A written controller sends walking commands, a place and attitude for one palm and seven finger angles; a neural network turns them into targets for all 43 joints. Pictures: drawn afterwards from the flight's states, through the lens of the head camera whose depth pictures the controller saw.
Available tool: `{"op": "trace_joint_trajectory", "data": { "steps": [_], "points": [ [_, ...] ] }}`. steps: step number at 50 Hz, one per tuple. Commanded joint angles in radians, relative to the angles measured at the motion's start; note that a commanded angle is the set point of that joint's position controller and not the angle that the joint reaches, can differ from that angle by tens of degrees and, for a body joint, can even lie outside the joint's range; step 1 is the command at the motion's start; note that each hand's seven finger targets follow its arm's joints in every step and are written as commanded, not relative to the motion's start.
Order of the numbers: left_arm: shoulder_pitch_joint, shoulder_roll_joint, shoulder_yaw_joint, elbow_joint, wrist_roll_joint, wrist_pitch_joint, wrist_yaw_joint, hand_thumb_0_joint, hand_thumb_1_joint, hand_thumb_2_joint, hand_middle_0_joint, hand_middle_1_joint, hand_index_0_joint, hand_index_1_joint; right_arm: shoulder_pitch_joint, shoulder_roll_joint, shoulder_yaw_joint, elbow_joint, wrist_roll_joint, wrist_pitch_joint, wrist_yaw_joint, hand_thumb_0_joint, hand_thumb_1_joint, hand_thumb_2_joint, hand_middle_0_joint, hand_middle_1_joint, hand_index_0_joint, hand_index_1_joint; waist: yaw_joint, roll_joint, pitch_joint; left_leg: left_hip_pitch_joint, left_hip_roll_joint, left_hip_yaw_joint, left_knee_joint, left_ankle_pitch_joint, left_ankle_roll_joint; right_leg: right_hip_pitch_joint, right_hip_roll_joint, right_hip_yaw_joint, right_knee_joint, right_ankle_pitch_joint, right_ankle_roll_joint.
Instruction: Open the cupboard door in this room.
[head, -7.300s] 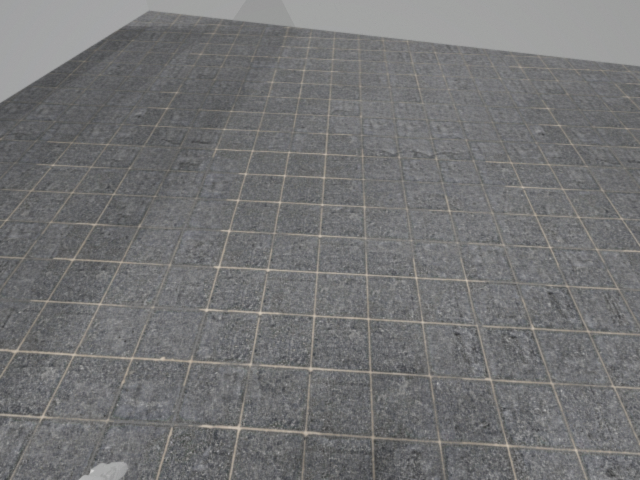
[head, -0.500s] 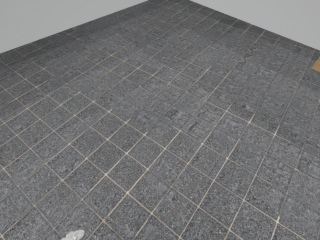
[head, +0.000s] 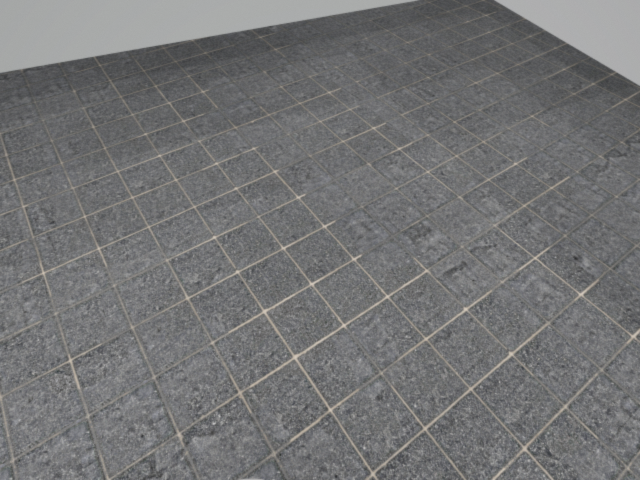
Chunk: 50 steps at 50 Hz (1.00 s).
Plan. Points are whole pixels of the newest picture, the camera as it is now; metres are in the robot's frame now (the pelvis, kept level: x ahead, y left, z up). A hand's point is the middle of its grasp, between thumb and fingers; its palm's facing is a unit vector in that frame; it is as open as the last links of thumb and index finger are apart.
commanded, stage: turn or walk to find it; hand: left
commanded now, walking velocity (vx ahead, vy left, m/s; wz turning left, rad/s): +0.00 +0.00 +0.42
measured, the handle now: out of the picture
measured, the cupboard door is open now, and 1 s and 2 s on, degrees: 0 0 0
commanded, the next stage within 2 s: none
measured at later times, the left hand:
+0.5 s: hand out of the picture +0.05 +0.20 -0.15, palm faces +0.19 -0.94 -0.28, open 7.4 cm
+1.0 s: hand out of the picture -0.12 +0.21 -0.18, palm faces +0.45 -0.85 -0.26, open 7.4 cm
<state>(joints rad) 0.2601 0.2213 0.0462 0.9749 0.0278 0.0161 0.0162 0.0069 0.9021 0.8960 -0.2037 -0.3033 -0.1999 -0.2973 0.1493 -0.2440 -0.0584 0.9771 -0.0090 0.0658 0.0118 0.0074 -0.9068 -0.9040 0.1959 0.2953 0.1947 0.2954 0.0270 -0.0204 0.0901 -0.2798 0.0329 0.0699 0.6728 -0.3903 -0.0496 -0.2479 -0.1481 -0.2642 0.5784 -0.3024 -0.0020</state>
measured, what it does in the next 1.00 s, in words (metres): steps on the spot, turning left: left foot, then right foot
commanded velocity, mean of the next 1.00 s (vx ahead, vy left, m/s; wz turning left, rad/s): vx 0.00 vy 0.00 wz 0.42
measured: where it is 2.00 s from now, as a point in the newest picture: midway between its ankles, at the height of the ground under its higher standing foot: outside the picture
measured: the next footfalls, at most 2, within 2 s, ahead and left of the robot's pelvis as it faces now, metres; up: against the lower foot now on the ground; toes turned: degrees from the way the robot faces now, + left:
left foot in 0.02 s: +0.03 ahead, +0.13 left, +0.00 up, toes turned +6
right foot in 0.48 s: +0.04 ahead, -0.11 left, +0.00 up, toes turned +7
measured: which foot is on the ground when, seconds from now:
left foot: up 0.00-0.00, down 0.02-0.48, up 0.50-0.90, down 0.92-1.00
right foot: down 0.00-0.02, up 0.04-0.46, down 0.48-0.92, up 0.94-1.00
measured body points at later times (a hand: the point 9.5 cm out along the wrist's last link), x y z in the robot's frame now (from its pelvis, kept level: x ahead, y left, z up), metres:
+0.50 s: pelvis -0.02 -0.01 +0.00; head +0.01 -0.04 +0.44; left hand +0.04 +0.25 -0.13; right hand +0.08 -0.25 -0.16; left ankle -0.01 +0.12 -0.73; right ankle +0.00 -0.12 -0.74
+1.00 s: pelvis -0.05 +0.00 -0.01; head -0.03 +0.03 +0.44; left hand -0.14 +0.25 -0.16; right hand +0.13 -0.20 -0.14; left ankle -0.11 +0.10 -0.73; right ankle -0.01 -0.12 -0.70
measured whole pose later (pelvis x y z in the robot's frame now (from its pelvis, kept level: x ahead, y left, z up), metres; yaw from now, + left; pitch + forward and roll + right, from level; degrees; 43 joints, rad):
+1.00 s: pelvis -0.05 +0.00 -0.01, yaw +25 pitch -1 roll +1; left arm 0.24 0.26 0.07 0.99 0.02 0.06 0.02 0.01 0.90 0.90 -0.20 -0.30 -0.20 -0.30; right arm 0.15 -0.21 -0.05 0.96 -0.02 0.03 0.01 0.01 -0.91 -0.90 0.20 0.30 0.20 0.30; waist 0.02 -0.06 0.09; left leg -0.25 0.01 0.06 0.59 -0.33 0.01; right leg -0.39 -0.13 -0.13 0.90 -0.49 0.05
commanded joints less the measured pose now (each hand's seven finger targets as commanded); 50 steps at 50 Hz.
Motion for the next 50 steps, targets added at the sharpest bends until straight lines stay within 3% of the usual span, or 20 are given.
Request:
{"op": "trace_joint_trajectory", "data": {
  "steps": [1,2,4,6,8,17,21,22,23,24,25,26,28,30,39,44,45,46,47,50],
  "points": [
    [0.021,0.114,0.041,-0.088,-0.019,0.004,0.002,0.000,0.900,0.900,-0.200,-0.300,-0.200,-0.300,0.100,-0.211,-0.044,-0.068,-0.013,-0.054,-0.003,0.000,-0.900,-0.900,0.200,0.300,0.200,0.300,-0.060,0.268,-0.174,0.313,0.292,-0.351,-0.333,0.501,0.141,-0.252,-0.026,0.063,0.238,-0.095,0.061],
    [-0.047,0.099,0.022,-0.122,-0.010,0.011,0.003,0.000,0.900,0.900,-0.200,-0.300,-0.200,-0.300,0.144,-0.257,-0.050,-0.059,-0.011,-0.044,-0.007,0.000,-0.900,-0.900,0.200,0.300,0.200,0.300,-0.092,0.297,-0.141,0.232,0.395,-0.410,-0.362,0.609,0.239,-0.289,0.020,0.126,0.391,-0.348,0.069],
    [-0.106,0.112,0.033,-0.106,-0.010,0.025,0.006,0.000,0.900,0.900,-0.200,-0.300,-0.200,-0.300,0.094,-0.202,-0.039,-0.055,-0.013,-0.047,-0.028,0.000,-0.900,-0.900,0.200,0.300,0.200,0.300,-0.077,0.270,-0.092,0.156,0.304,-0.361,-0.367,0.530,0.227,-0.319,0.022,0.232,0.520,-0.244,0.065],
    [-0.055,0.112,0.035,-0.071,-0.010,0.020,-0.005,0.000,0.900,0.900,-0.200,-0.300,-0.200,-0.300,0.010,-0.161,-0.022,-0.083,-0.011,-0.054,-0.030,0.000,-0.900,-0.900,0.200,0.300,0.200,0.300,-0.031,0.192,-0.084,0.142,0.234,-0.265,-0.359,0.529,0.202,-0.300,0.023,0.234,0.545,-0.131,0.075],
    [-0.044,0.109,0.033,-0.063,-0.010,0.018,-0.006,0.000,0.900,0.900,-0.200,-0.300,-0.200,-0.300,0.025,-0.154,-0.022,-0.082,-0.008,-0.061,-0.030,0.000,-0.900,-0.900,0.200,0.300,0.200,0.300,-0.033,0.153,-0.099,0.167,0.202,-0.236,-0.352,0.601,0.195,-0.284,0.034,0.233,0.526,-0.098,0.084],
    [-0.102,0.077,0.024,-0.115,-0.016,0.015,0.001,0.000,0.900,0.900,-0.200,-0.300,-0.200,-0.300,0.062,-0.160,-0.041,-0.083,-0.017,-0.048,-0.023,0.000,-0.900,-0.900,0.200,0.300,0.200,0.300,-0.058,0.179,-0.107,0.143,0.193,-0.337,-0.333,0.515,0.222,-0.184,0.083,0.227,0.256,-0.146,0.083],
    [-0.016,0.079,0.025,-0.106,-0.022,0.000,0.006,0.000,0.900,0.900,-0.200,-0.300,-0.200,-0.300,0.032,-0.156,-0.047,-0.096,-0.015,-0.042,-0.020,0.000,-0.900,-0.900,0.200,0.300,0.200,0.300,-0.015,0.174,-0.140,0.042,0.155,-0.365,-0.258,0.507,0.190,0.016,0.115,0.211,-0.021,-0.018,0.068],
    [0.019,0.095,0.030,-0.096,-0.020,-0.008,0.009,0.000,0.900,0.900,-0.200,-0.300,-0.200,-0.300,0.023,-0.141,-0.047,-0.102,-0.009,-0.042,-0.018,0.000,-0.900,-0.900,0.200,0.300,0.200,0.300,0.006,0.127,-0.148,-0.022,0.117,-0.342,-0.209,0.427,0.152,0.121,0.099,0.213,-0.153,0.087,0.064],
    [0.046,0.152,0.039,-0.094,-0.009,-0.020,0.015,0.000,0.900,0.900,-0.200,-0.300,-0.200,-0.300,0.042,-0.094,-0.042,-0.107,0.001,-0.044,-0.012,0.000,-0.900,-0.900,0.200,0.300,0.200,0.300,0.013,-0.026,-0.168,-0.148,0.037,-0.266,-0.084,0.247,0.092,0.245,-0.040,0.345,-0.263,0.102,0.027],
    [0.044,0.233,0.056,-0.101,0.003,-0.025,0.020,0.000,0.900,0.900,-0.200,-0.300,-0.200,-0.300,0.046,-0.033,-0.030,-0.137,0.000,-0.045,-0.008,0.000,-0.900,-0.900,0.200,0.300,0.200,0.300,0.014,-0.275,-0.138,-0.313,-0.101,-0.111,0.127,-0.119,0.024,0.274,-0.283,0.579,-0.303,0.204,-0.086],
    [0.035,0.233,0.062,-0.113,-0.008,-0.022,0.023,0.000,0.900,0.900,-0.200,-0.300,-0.200,-0.300,0.016,-0.088,-0.045,-0.139,-0.011,-0.027,-0.012,0.000,-0.900,-0.900,0.200,0.300,0.200,0.300,0.033,-0.267,-0.132,-0.280,-0.061,-0.152,0.318,-0.196,0.024,0.135,-0.348,0.590,-0.323,0.206,-0.155],
    [-0.025,0.204,0.058,-0.124,-0.008,-0.020,0.025,0.000,0.900,0.900,-0.200,-0.300,-0.200,-0.300,0.008,-0.089,-0.051,-0.123,-0.012,-0.017,-0.010,0.000,-0.900,-0.900,0.200,0.300,0.200,0.300,0.005,-0.203,-0.084,-0.277,-0.047,-0.168,0.445,-0.153,0.028,0.059,-0.297,0.555,-0.329,0.150,-0.166],
    [-0.110,0.146,0.036,-0.142,-0.009,-0.023,0.019,0.000,0.900,0.900,-0.200,-0.300,-0.200,-0.300,0.058,-0.076,-0.049,-0.078,-0.015,-0.010,0.003,0.000,-0.900,-0.900,0.200,0.300,0.200,0.300,-0.046,-0.094,-0.038,-0.276,-0.019,-0.142,0.549,-0.023,0.013,0.015,-0.193,0.379,-0.297,0.155,-0.121],
    [-0.122,0.128,0.031,-0.142,-0.006,-0.028,0.021,0.000,0.900,0.900,-0.200,-0.300,-0.200,-0.300,0.091,-0.064,-0.045,-0.061,-0.013,-0.007,0.009,0.000,-0.900,-0.900,0.200,0.300,0.200,0.300,-0.056,-0.127,-0.040,-0.259,-0.010,-0.114,0.543,0.025,-0.003,0.014,-0.165,0.297,-0.291,0.187,-0.101],
    [0.010,0.195,0.050,-0.075,0.005,-0.019,0.015,0.000,0.900,0.900,-0.200,-0.300,-0.200,-0.300,-0.020,-0.043,-0.020,-0.079,-0.004,-0.019,0.006,0.000,-0.900,-0.900,0.200,0.300,0.200,0.300,0.024,-0.175,-0.085,-0.164,0.001,-0.016,0.167,-0.079,-0.014,0.147,-0.211,0.251,-0.222,0.367,-0.138],
    [-0.006,0.196,0.055,-0.060,-0.008,-0.006,0.011,0.000,0.900,0.900,-0.200,-0.300,-0.200,-0.300,0.068,-0.062,-0.016,-0.059,-0.001,-0.040,-0.002,0.000,-0.900,-0.900,0.200,0.300,0.200,0.300,-0.030,-0.135,-0.151,0.089,-0.009,0.027,-0.206,0.138,0.014,0.077,-0.183,0.164,-0.057,0.391,-0.054],
    [-0.005,0.168,0.049,-0.066,-0.015,0.000,0.008,0.000,0.900,0.900,-0.200,-0.300,-0.200,-0.300,0.092,-0.110,-0.026,-0.058,-0.003,-0.048,0.000,0.000,-0.900,-0.900,0.200,0.300,0.200,0.300,-0.048,-0.002,-0.171,0.213,0.063,-0.068,-0.296,0.251,0.042,-0.038,-0.133,0.122,0.069,0.263,-0.004],
    [-0.005,0.101,0.039,-0.104,-0.019,0.006,0.001,0.000,0.900,0.900,-0.200,-0.300,-0.200,-0.300,0.125,-0.207,-0.048,-0.063,-0.013,-0.055,-0.004,0.000,-0.900,-0.900,0.200,0.300,0.200,0.300,-0.066,0.273,-0.166,0.298,0.303,-0.371,-0.330,0.531,0.149,-0.271,-0.006,0.072,0.258,-0.135,0.068],
    [-0.073,0.090,0.024,-0.133,-0.010,0.012,0.003,0.000,0.900,0.900,-0.200,-0.300,-0.200,-0.300,0.163,-0.245,-0.055,-0.054,-0.013,-0.047,-0.011,0.000,-0.900,-0.900,0.200,0.300,0.200,0.300,-0.094,0.270,-0.137,0.227,0.389,-0.416,-0.350,0.640,0.238,-0.299,0.026,0.139,0.411,-0.332,0.070],
    [-0.099,0.107,0.036,-0.096,-0.013,0.023,-0.001,0.000,0.900,0.900,-0.200,-0.300,-0.200,-0.300,0.049,-0.162,-0.030,-0.065,-0.013,-0.052,-0.031,0.000,-0.900,-0.900,0.200,0.300,0.200,0.300,-0.048,0.245,-0.088,0.131,0.261,-0.302,-0.350,0.541,0.211,-0.305,0.022,0.239,0.542,-0.172,0.070]
  ]
}}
